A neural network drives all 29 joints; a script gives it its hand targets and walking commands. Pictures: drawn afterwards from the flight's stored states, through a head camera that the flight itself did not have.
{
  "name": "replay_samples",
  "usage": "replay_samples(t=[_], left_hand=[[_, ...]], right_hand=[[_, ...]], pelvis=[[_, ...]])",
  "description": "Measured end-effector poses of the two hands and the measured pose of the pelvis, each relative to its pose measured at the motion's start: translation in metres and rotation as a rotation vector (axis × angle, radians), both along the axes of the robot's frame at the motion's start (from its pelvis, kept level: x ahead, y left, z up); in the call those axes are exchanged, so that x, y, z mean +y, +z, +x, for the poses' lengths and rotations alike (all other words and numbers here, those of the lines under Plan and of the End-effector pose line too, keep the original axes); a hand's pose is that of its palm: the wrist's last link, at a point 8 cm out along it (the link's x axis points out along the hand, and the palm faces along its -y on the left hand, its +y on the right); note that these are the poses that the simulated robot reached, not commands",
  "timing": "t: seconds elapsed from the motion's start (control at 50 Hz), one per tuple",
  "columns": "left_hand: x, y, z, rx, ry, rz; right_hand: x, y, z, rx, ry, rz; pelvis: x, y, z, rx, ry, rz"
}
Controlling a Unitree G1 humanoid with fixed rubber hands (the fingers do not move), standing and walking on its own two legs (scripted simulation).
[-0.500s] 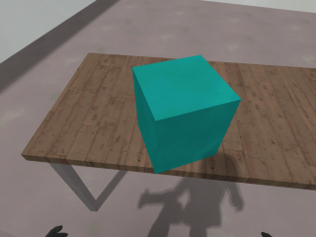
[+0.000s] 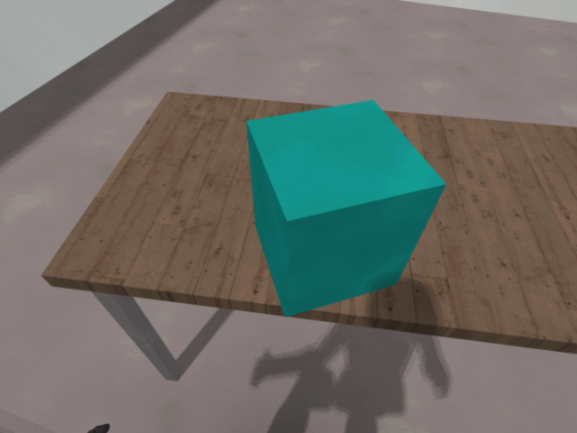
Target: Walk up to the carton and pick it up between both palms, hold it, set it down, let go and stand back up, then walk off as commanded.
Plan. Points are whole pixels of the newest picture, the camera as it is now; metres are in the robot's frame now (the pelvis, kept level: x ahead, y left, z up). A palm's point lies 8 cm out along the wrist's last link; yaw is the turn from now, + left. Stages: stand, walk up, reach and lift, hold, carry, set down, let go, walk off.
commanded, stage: walk up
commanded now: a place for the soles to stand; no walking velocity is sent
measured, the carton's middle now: (328, 210) +0.43 -0.03 +0.06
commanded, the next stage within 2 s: reach and lift in 0.04 s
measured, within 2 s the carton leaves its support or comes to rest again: neither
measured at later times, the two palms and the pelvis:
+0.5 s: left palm (138, 387) +0.20 +0.24 -0.08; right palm (522, 415) +0.18 -0.31 -0.07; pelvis +0.04 -0.03 -0.01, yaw -1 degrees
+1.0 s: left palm (152, 368) +0.21 +0.20 -0.02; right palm (512, 393) +0.20 -0.29 -0.04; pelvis +0.05 -0.03 +0.00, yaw -1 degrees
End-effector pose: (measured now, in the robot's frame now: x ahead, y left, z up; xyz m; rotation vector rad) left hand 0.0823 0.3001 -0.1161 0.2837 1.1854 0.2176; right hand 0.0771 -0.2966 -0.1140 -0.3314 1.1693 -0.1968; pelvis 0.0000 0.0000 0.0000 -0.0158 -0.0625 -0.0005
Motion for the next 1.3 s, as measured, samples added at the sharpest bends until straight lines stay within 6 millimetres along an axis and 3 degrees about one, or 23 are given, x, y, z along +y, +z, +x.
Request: replay_samples(t=[0.08, 0.12, 0.18, 0.24, 0.3, 0.34, 0.44, 0.54, 0.64, 0.72, 0.84, 1.04, 1.18, 1.3], left_hand=[[0.000, 0.003, 0.006, -0.014, 0.010, 0.006], [0.002, 0.003, 0.017, -0.005, 0.034, 0.025], [0.000, -0.002, 0.055, -0.014, 0.011, 0.068], [-0.016, -0.002, 0.098, -0.066, -0.032, 0.070], [-0.043, 0.006, 0.130, -0.149, -0.072, 0.033], [-0.059, 0.014, 0.141, -0.201, -0.073, -0.007], [-0.073, 0.027, 0.130, -0.229, -0.030, -0.042], [-0.056, 0.037, 0.105, -0.220, 0.040, 0.012], [-0.041, 0.057, 0.094, -0.269, 0.078, 0.065], [-0.043, 0.068, 0.095, -0.320, 0.065, 0.056], [-0.066, 0.077, 0.106, -0.393, 0.031, 0.000], [-0.104, 0.097, 0.125, -0.544, 0.008, -0.062], [-0.104, 0.107, 0.117, -0.613, 0.044, -0.038], [-0.101, 0.115, 0.104, -0.652, 0.072, -0.015]], right_hand=[[0.002, -0.001, 0.005, -0.001, 0.007, 0.005], [0.001, -0.002, 0.018, -0.060, 0.002, 0.015], [0.001, -0.006, 0.051, -0.165, 0.006, 0.034], [0.007, -0.009, 0.079, -0.221, 0.041, 0.060], [0.014, -0.001, 0.095, -0.262, 0.075, 0.083], [0.014, 0.008, 0.099, -0.287, 0.080, 0.091], [-0.002, 0.030, 0.100, -0.303, 0.092, 0.065], [-0.018, 0.047, 0.112, -0.328, 0.141, 0.044], [-0.010, 0.057, 0.133, -0.386, 0.189, 0.088], [-0.002, 0.057, 0.135, -0.406, 0.174, 0.129], [0.010, 0.054, 0.127, -0.444, 0.164, 0.179], [0.006, 0.079, 0.125, -0.555, 0.156, 0.198], [-0.005, 0.101, 0.125, -0.602, 0.176, 0.185], [0.001, 0.108, 0.123, -0.614, 0.199, 0.225]], pelvis=[[-0.001, 0.001, 0.005, -0.001, 0.002, 0.002], [-0.003, -0.004, 0.004, 0.028, -0.011, 0.010], [-0.007, -0.020, -0.002, 0.030, -0.011, 0.021], [-0.010, -0.031, -0.003, 0.019, -0.016, 0.015], [-0.014, -0.031, 0.003, 0.009, -0.029, 0.012], [-0.017, -0.027, 0.011, -0.001, -0.032, 0.011], [-0.023, -0.015, 0.030, -0.021, -0.019, 0.016], [-0.027, -0.008, 0.041, -0.020, -0.013, 0.028], [-0.030, -0.002, 0.047, -0.003, -0.006, 0.032], [-0.032, 0.001, 0.050, 0.007, 0.001, 0.031], [-0.031, 0.003, 0.051, 0.010, -0.008, 0.031], [-0.028, 0.005, 0.048, -0.007, -0.029, 0.031], [-0.029, 0.006, 0.044, -0.006, -0.043, 0.028], [-0.028, 0.006, 0.037, -0.005, -0.042, 0.025]])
